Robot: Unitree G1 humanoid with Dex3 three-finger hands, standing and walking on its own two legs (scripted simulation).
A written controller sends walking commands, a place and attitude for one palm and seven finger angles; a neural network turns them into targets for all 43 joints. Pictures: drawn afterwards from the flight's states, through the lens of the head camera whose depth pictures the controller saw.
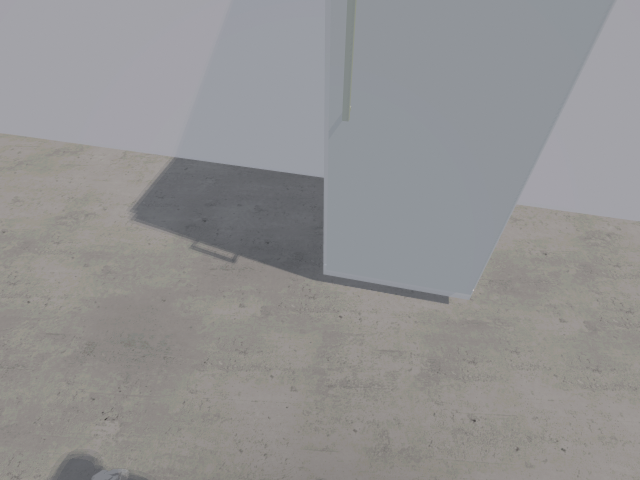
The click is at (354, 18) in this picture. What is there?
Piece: fridge door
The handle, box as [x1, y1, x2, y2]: [342, 0, 356, 121]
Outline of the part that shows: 356,0 347,0 342,120 348,121 350,110 349,103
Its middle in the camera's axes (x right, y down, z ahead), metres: +0.06 -0.43 +0.84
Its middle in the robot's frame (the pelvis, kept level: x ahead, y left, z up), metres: +0.93 -0.01 +0.16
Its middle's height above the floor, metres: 0.93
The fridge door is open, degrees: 0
